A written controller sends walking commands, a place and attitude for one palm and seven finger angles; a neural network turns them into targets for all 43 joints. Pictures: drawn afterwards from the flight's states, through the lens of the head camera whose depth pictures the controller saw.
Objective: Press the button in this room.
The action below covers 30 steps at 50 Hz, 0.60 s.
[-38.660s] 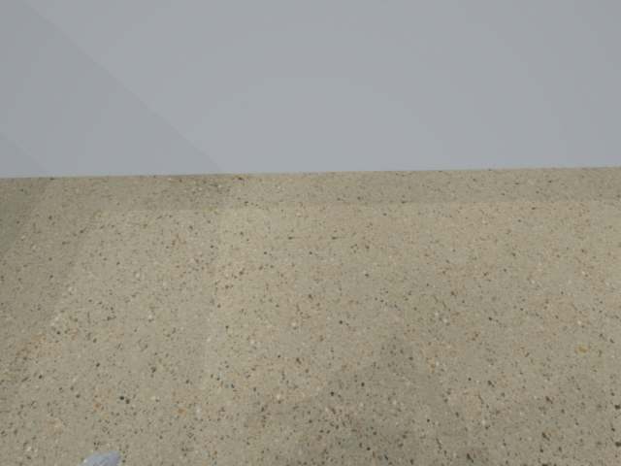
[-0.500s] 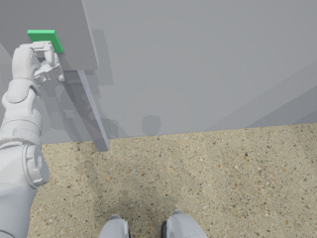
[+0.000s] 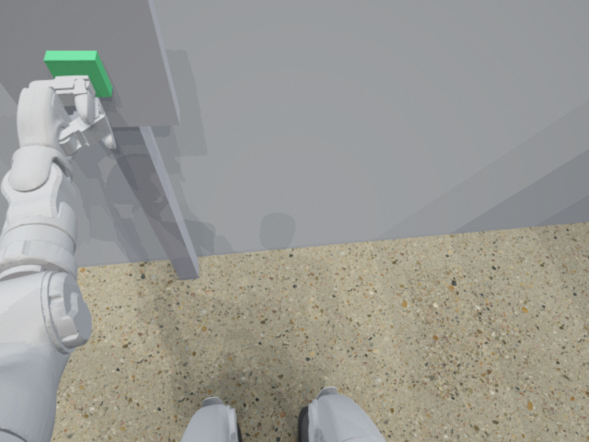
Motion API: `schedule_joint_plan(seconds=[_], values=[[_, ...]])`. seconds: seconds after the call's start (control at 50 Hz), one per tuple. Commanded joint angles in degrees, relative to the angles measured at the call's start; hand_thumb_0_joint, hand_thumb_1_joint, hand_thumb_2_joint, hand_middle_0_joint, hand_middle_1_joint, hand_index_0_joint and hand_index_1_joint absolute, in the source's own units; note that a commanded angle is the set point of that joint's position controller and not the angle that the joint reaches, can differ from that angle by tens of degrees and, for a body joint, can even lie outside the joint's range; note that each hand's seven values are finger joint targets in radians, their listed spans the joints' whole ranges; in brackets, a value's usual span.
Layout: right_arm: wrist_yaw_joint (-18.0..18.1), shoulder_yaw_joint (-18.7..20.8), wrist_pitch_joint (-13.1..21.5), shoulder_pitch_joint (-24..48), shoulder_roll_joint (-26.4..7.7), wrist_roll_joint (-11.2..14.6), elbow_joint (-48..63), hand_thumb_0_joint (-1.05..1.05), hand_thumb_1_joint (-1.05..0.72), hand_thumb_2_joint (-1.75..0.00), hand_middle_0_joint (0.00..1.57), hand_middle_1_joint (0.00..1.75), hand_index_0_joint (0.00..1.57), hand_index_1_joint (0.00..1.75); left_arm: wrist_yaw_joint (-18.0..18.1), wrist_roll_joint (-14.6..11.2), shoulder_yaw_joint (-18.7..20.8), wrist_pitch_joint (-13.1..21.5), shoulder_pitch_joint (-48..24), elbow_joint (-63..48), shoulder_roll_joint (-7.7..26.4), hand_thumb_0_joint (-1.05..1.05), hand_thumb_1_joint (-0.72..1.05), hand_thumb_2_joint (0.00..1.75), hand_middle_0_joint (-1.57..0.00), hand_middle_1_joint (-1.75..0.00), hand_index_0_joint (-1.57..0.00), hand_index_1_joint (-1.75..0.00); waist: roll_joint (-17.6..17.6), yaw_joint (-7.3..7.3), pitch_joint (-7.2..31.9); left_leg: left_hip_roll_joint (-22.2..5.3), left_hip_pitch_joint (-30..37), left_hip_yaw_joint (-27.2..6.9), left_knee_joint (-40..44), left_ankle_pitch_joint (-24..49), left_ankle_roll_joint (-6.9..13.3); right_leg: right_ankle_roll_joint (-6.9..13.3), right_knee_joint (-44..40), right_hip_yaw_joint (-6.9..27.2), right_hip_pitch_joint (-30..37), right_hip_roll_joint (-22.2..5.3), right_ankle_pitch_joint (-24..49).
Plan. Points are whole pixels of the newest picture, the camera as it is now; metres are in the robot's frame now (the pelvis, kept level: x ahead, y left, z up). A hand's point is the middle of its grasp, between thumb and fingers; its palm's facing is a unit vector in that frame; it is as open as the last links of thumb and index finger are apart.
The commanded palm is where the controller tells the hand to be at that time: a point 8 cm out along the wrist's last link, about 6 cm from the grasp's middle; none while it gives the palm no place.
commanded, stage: pull the fist back off the button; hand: left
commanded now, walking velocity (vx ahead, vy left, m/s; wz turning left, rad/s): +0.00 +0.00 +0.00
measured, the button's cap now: (81, 71) +0.56 +0.22 +0.13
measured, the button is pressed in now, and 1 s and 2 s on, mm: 6 0 0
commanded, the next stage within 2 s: draw the hand back to the body in 0.78 s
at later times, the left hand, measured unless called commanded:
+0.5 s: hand (96, 158) +0.46 +0.20 +0.10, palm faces +0.06 -1.00 -0.01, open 3.1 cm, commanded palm +0.42 +0.24 +0.10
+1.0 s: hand (98, 174) +0.42 +0.19 +0.11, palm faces +0.06 -1.00 -0.03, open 3.1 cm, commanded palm +0.38 +0.24 +0.12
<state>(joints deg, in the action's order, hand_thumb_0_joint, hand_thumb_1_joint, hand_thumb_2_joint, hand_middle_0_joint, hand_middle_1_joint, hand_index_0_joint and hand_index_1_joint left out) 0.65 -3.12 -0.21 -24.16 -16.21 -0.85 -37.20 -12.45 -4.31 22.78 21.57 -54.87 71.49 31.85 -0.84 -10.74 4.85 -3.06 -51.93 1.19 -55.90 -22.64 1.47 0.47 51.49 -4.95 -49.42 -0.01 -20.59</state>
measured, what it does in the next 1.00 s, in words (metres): stands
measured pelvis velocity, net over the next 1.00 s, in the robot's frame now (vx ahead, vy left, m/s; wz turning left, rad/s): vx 0.04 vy -0.01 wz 0.01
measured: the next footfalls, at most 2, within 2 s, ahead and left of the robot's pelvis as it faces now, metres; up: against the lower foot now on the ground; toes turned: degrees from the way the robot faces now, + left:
none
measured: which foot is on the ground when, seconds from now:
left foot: down 0.00-1.00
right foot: down 0.00-1.00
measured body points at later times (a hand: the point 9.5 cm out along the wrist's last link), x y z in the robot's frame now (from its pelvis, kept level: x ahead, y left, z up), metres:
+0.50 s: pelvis +0.04 +0.00 +0.02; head +0.11 +0.01 +0.47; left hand +0.45 +0.26 +0.10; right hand +0.12 -0.26 -0.09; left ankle +0.04 +0.10 -0.68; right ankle +0.04 -0.12 -0.68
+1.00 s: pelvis +0.04 -0.01 +0.03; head +0.09 -0.01 +0.47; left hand +0.42 +0.25 +0.11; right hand +0.15 -0.26 -0.08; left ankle +0.04 +0.10 -0.68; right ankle +0.04 -0.12 -0.68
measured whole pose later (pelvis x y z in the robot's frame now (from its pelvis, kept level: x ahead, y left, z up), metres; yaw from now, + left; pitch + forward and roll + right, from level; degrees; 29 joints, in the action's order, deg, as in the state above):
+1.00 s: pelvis +0.04 -0.01 +0.03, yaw +0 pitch +10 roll -1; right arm 2.1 -1.9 -0.4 -16.4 -14.7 2.2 -34.2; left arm -12.5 -11.8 16.4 17.6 -22.4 38.3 18.4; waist -1.3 -3.4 4.6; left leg -2.2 -33.8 2.4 -47.0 -23.2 0.4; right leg 0.9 45.5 -3.7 -33.0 -0.4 -22.5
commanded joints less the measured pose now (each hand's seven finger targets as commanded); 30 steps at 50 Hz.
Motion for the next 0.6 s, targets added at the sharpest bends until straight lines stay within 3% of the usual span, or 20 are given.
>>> schedule_joint_plan(seconds=[0.0,0.02,0.06,0.14,0.16,0.22,0.28,0.32,0.34,0.36,0.4,0.44,0.54,0.58], values=[[0.82,4.2,0.7,-6.37,-10.28,0.59,4.55,0.0,-0.9,-0.9,0.2,0.3,0.2,0.3,0.72,-2.08,2.36,3.18,-23.94,-15.28,13.54,0.0,0.9,0.9,-1.3,-1.5,-1.3,-1.5,-5.83,0.4,23.97,1.23,20.08,-3.91,9.32,5.82,0.37,0.52,-8.57,3.62,10.04,2.19,3.02],[0.97,4.2,0.56,-6.11,-10.24,0.56,4.6,0.0,-0.9,-0.9,0.2,0.3,0.2,0.3,0.7,-2.21,2.85,3.6,-23.72,-16.92,14.1,0.0,0.9,0.9,-1.3,-1.5,-1.3,-1.5,-5.8,0.74,23.97,1.25,20.12,-3.91,9.46,7.19,0.44,0.63,-8.42,3.68,11.13,2.11,4.38],[0.85,4.35,0.34,-5.22,-9.59,0.81,5.16,0.0,-0.9,-0.9,0.2,0.3,0.2,0.3,0.48,-2.37,0.49,3.75,-21.7,-19.07,10.44,0.0,0.9,0.9,-1.3,-1.5,-1.3,-1.5,-7.98,1.11,23.87,1.2,22.77,-3.74,9.93,8.23,0.17,0.74,-8.38,3.3,10.09,2.09,5.01],[0.8,4.74,-0.13,-4.03,-9.12,1.17,6.08,0.0,-0.9,-0.9,0.2,0.3,0.2,0.3,0.67,-3.62,1.18,4.04,-13.79,-21.95,8.69,0.0,0.9,0.9,-1.3,-1.5,-1.3,-1.5,-6.07,3.23,23.96,1.27,24.23,-3.09,10.35,12.85,0.12,0.92,-8.17,3.14,13.27,2.14,9.6],[0.81,4.75,-0.27,-3.66,-8.95,1.31,6.23,0.0,-0.9,-0.9,0.2,0.3,0.2,0.3,0.58,-3.8,0.53,3.83,-12.81,-22.2,7.69,0.0,0.9,0.9,-1.3,-1.5,-1.3,-1.5,-4.7,3.0,23.17,1.24,24.0,-2.86,10.5,12.77,0.19,0.78,-8.35,3.06,13.54,2.11,9.99],[0.88,4.98,-0.57,-2.6,-8.73,1.58,7.33,0.0,-0.9,-0.9,0.2,0.3,0.2,0.3,0.43,-4.22,1.86,3.64,-7.37,-25.51,8.36,0.0,0.9,0.9,-1.3,-1.5,-1.3,-1.5,-4.87,4.84,23.91,1.53,24.2,-2.06,10.81,15.89,0.22,0.97,-8.17,3.5,17.41,2.0,14.0],[0.95,5.07,-0.74,-1.43,-7.88,2.06,7.85,0.0,-0.9,-0.9,0.2,0.3,0.2,0.3,-0.11,-5.11,-0.84,3.05,-4.72,-29.06,4.22,0.0,0.9,0.9,-1.3,-1.5,-1.3,-1.5,-4.46,4.7,22.39,1.34,26.17,-2.0,11.28,18.5,0.06,0.85,-8.47,3.1,17.3,1.94,16.15],[1.05,5.3,-0.75,-0.71,-7.87,2.24,8.45,0.0,-0.9,-0.9,0.2,0.3,0.2,0.3,-0.17,-6.04,-0.26,2.92,-1.04,-32.4,4.13,0.0,0.9,0.9,-1.3,-1.5,-1.3,-1.5,-4.0,5.82,22.92,1.36,27.13,-1.97,11.46,21.36,-0.05,1.01,-8.45,3.15,19.47,1.85,18.51],[1.02,5.28,-0.64,-0.17,-7.44,2.39,8.64,0.0,-0.9,-0.9,0.2,0.3,0.2,0.3,-0.32,-6.38,-1.87,2.69,0.21,-34.33,1.82,0.0,0.9,0.9,-1.3,-1.5,-1.3,-1.5,-5.48,5.57,23.73,1.34,29.1,-1.78,11.56,23.03,-0.17,0.91,-8.58,3.12,19.44,1.8,19.63],[1.06,5.37,-0.53,0.15,-7.29,2.55,8.69,0.0,-0.9,-0.9,0.2,0.3,0.2,0.3,-0.36,-6.96,-2.37,2.39,1.36,-35.83,0.81,0.0,0.9,0.9,-1.3,-1.5,-1.3,-1.5,-3.77,5.58,23.32,1.33,29.21,-1.77,11.6,23.46,-0.16,0.77,-8.91,3.05,20.03,1.74,20.31],[1.11,5.41,-0.35,0.93,-7.18,2.62,9.02,0.0,-0.9,-0.9,0.2,0.3,0.2,0.3,-0.2,-7.44,-1.79,1.85,5.76,-38.42,0.95,0.0,0.9,0.9,-1.3,-1.5,-1.3,-1.5,-3.8,6.62,22.64,1.38,29.17,-1.64,12.12,24.83,-0.27,0.79,-9.05,3.03,21.73,1.59,21.84],[1.05,5.43,-0.03,1.77,-6.8,2.83,9.27,0.0,-0.9,-0.9,0.2,0.3,0.2,0.3,-0.12,-7.67,-3.69,1.5,9.1,-41.94,-1.46,0.0,0.9,0.9,-1.3,-1.5,-1.3,-1.5,-4.44,6.6,22.2,1.2,30.86,-1.79,12.29,28.06,-0.38,0.68,-9.13,2.94,21.67,1.42,23.14],[1.38,5.19,0.6,3.82,-6.93,2.96,9.05,0.0,-0.9,-0.9,0.2,0.3,0.2,0.3,0.97,-7.96,-4.25,0.21,11.13,-44.86,-2.16,0.0,0.9,0.9,-1.3,-1.5,-1.3,-1.5,-1.55,6.19,17.94,1.64,28.89,-1.82,13.48,22.74,-0.42,0.58,-9.96,2.68,22.04,1.2,21.27],[1.6,5.13,0.97,4.54,-6.67,2.96,9.07,0.0,-0.9,-0.9,0.2,0.3,0.2,0.3,1.04,-7.72,-5.29,0.43,10.31,-46.75,-2.95,0.0,0.9,0.9,-1.3,-1.5,-1.3,-1.5,-3.85,6.22,18.73,1.82,30.15,-2.0,13.38,22.68,-0.63,0.74,-9.83,2.78,21.73,0.98,20.63]])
